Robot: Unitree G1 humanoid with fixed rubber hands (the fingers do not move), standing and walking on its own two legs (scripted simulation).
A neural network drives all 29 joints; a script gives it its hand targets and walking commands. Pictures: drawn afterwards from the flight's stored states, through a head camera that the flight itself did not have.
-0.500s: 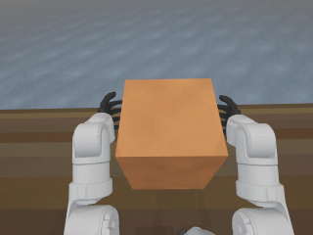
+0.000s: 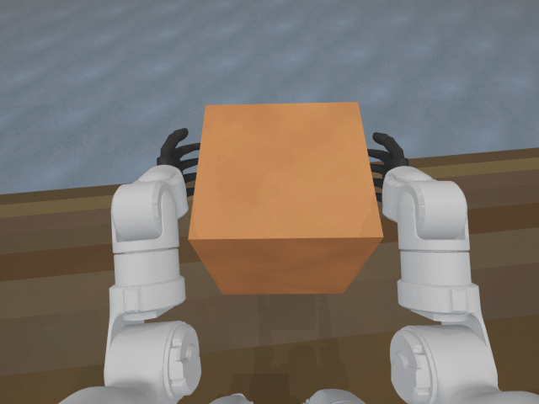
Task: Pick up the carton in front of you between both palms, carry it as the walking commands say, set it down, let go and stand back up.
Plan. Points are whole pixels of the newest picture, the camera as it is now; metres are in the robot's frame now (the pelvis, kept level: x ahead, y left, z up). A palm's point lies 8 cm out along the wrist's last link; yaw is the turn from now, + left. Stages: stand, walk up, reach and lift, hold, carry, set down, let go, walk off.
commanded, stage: carry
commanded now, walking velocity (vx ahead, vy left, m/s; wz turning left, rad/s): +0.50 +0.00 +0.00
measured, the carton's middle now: (282, 210) +0.38 -0.02 +0.05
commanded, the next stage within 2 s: none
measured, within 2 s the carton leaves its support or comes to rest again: neither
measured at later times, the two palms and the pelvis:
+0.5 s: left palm (189, 151) +0.67 +0.18 -0.10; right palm (308, 131) +0.71 -0.12 -0.09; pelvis +0.33 -0.04 -0.22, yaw +2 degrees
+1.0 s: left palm (226, 122) +1.08 +0.12 -0.36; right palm (304, 118) +1.07 -0.18 -0.35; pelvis +0.72 -0.01 -0.45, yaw +2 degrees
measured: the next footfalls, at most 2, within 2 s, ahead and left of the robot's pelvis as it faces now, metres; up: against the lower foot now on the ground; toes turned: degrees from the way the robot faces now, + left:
right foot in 0.32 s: +0.31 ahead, -0.06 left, -0.18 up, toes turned +0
left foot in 0.64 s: +0.59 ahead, +0.04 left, -0.36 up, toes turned +1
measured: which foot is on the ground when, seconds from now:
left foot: down 0.00-0.32, up 0.34-0.62, down 0.64-1.00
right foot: up 0.00-0.30, down 0.32-0.66, up 0.68-1.00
